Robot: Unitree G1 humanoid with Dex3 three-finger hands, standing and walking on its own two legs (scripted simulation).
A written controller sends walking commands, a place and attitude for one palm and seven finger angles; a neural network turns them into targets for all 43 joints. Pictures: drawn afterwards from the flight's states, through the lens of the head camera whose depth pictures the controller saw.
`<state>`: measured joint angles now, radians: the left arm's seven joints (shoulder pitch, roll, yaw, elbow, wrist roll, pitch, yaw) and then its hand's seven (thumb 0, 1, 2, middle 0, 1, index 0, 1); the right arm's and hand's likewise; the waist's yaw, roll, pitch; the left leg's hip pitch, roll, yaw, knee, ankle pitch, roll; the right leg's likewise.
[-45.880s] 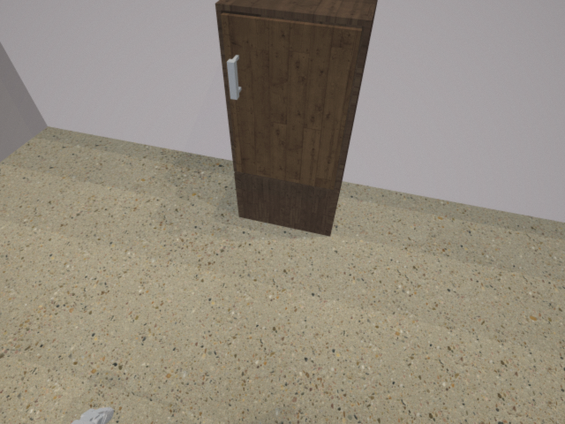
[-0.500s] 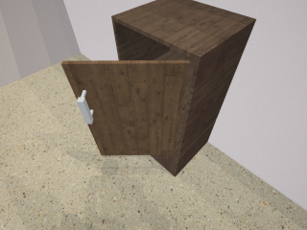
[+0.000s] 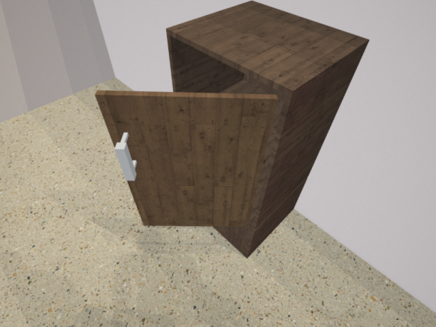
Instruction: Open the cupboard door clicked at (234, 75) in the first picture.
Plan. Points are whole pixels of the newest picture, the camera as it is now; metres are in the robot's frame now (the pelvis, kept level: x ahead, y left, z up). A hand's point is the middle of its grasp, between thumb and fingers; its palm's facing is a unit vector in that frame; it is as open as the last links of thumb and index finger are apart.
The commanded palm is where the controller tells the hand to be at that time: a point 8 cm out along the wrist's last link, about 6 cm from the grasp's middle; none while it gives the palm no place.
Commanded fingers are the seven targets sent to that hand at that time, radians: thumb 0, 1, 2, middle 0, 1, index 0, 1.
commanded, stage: come to a stop and stand still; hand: left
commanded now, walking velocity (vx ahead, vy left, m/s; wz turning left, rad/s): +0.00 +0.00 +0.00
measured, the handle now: (128, 156) +0.51 +0.27 -0.03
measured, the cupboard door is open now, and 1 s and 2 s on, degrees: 45 45 45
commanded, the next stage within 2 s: look again from close up in 0.22 s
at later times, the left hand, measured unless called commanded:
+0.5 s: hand out of the picture +0.01 +0.20 -0.17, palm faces +0.01 -0.97 -0.22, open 7.4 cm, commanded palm none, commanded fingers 0.00 0.90 0.90 -0.20 -0.30 -0.20 -0.30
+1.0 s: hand out of the picture +0.01 +0.21 -0.17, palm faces +0.08 -0.97 -0.22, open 7.4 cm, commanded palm +0.09 +0.26 -0.07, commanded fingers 0.00 0.83 0.87 -0.20 -0.34 -0.20 -0.34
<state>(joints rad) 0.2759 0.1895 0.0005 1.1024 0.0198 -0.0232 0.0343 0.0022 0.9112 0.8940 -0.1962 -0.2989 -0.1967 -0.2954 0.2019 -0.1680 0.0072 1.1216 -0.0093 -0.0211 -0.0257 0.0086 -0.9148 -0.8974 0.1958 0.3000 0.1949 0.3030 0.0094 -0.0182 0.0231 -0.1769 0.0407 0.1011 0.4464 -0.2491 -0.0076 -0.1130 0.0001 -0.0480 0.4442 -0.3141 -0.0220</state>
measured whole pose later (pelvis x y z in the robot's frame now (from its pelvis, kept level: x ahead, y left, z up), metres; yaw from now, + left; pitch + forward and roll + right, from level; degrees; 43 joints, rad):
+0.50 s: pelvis -0.01 +0.01 +0.00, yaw +0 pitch -1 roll +1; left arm 0.25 0.20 0.00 1.11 0.02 -0.02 0.03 0.00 0.91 0.89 -0.20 -0.30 -0.20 -0.30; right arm 0.22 -0.18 0.01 1.15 -0.01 -0.02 -0.02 0.01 -0.91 -0.90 0.20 0.30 0.20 0.30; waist 0.00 -0.02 0.03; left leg -0.17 0.02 0.11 0.41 -0.22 0.01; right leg -0.12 -0.02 -0.04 0.42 -0.29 0.00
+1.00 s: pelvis -0.01 +0.02 +0.00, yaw +0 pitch +0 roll +0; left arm 0.30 0.19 0.02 0.97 -0.02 0.03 0.04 0.00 0.91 0.89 -0.20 -0.30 -0.20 -0.30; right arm 0.23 -0.18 0.01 1.09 0.01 -0.03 -0.02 0.01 -0.91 -0.90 0.20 0.30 0.20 0.30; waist 0.00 -0.01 0.03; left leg -0.20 0.02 0.10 0.43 -0.23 0.02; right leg -0.12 -0.02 -0.05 0.41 -0.28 0.00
